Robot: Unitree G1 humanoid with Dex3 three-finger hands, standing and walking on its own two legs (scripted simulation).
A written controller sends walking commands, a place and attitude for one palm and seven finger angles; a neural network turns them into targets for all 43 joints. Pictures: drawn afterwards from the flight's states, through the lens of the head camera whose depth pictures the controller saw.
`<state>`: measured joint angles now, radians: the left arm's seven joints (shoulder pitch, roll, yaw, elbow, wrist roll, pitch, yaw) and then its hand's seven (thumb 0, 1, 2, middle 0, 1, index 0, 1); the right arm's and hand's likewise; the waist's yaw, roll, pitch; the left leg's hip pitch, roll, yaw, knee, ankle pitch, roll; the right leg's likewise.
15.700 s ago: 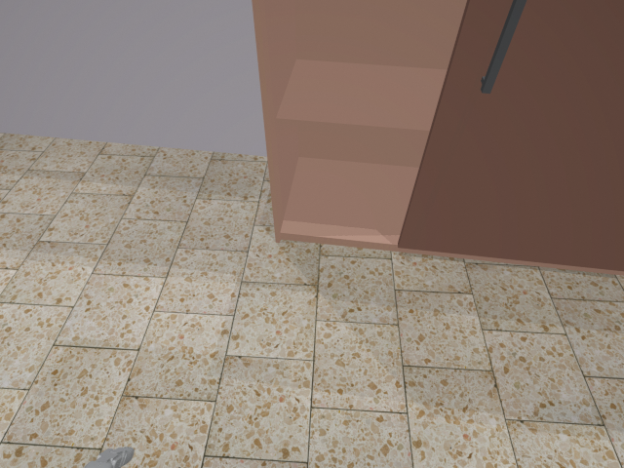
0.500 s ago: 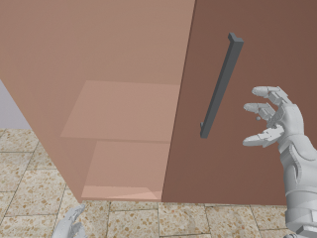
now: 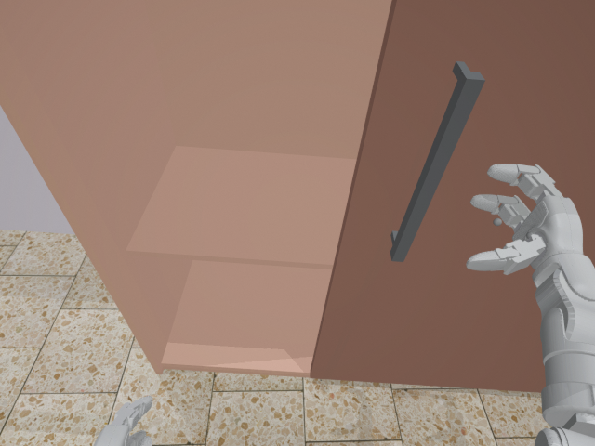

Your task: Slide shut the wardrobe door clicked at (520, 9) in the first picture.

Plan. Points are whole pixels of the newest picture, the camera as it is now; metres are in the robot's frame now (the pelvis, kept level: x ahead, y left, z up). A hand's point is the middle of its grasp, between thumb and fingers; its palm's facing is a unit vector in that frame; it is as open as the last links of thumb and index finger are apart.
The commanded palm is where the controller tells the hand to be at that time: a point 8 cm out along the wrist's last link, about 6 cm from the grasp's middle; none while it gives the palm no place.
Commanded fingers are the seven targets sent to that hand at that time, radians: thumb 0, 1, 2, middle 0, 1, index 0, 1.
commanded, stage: move the hooked fingers beside the handle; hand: right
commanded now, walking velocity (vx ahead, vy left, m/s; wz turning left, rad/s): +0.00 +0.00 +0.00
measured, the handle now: (423, 178) +0.46 -0.13 +0.15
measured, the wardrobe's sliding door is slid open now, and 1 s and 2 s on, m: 0.49 0.49 0.49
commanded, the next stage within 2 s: feel for the door with the fingertips in 0.46 s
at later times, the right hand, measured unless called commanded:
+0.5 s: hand (479, 212) +0.40 -0.19 +0.16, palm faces -0.02 +1.00 -0.01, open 14.0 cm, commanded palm +0.37 -0.25 +0.15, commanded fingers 0.00 0.50 -0.30 0.30 1.20 0.30 1.20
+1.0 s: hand (454, 211) +0.39 -0.16 +0.16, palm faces -0.02 +1.00 -0.01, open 14.0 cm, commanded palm +0.37 -0.21 +0.16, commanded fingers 0.00 0.50 -0.30 0.30 1.20 0.30 1.20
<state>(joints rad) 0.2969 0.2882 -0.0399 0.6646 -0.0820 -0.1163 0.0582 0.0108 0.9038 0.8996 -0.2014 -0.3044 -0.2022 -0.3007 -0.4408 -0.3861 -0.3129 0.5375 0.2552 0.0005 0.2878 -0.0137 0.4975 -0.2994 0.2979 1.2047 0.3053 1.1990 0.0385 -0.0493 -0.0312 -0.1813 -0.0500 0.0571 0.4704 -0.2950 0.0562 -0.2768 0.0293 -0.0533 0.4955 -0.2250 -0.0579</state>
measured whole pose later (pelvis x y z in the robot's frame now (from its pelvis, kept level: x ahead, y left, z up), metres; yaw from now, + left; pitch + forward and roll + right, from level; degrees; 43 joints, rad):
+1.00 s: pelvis +0.00 -0.01 +0.00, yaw -1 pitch +0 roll +0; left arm 0.23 0.26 -0.05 0.67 -0.08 -0.11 0.05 0.01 0.90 0.90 -0.20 -0.30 -0.20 -0.30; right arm -0.50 -0.26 -0.17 0.50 0.22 0.02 0.14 -0.01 0.50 -0.30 0.30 1.20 0.31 1.20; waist 0.03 -0.05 -0.02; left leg -0.17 -0.04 0.06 0.47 -0.30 0.05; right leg -0.26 0.04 -0.05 0.48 -0.22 -0.06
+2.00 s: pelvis +0.00 +0.00 +0.00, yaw +0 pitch +1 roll +1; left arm 0.28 0.28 -0.04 0.67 -0.09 -0.11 0.05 0.01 0.90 0.90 -0.20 -0.30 -0.20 -0.30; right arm -0.55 -0.29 -0.20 0.61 0.22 -0.03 0.17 -0.01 0.50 -0.30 0.31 1.21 0.31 1.20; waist 0.04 -0.05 -0.02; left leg -0.20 -0.05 0.06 0.49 -0.30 0.05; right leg -0.30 0.03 -0.05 0.52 -0.24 -0.06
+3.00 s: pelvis +0.00 +0.00 +0.00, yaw +1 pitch +0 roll +0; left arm 0.26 0.26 -0.04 0.67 -0.07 -0.07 0.02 0.01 0.90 0.90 -0.20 -0.30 -0.20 -0.30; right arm -0.49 -0.20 -0.13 0.47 0.20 0.03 0.04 -0.01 0.50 -0.30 0.29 1.20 0.25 1.17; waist 0.04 -0.05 -0.02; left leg -0.16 -0.05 0.05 0.46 -0.29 0.06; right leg -0.25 0.03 -0.06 0.47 -0.22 -0.05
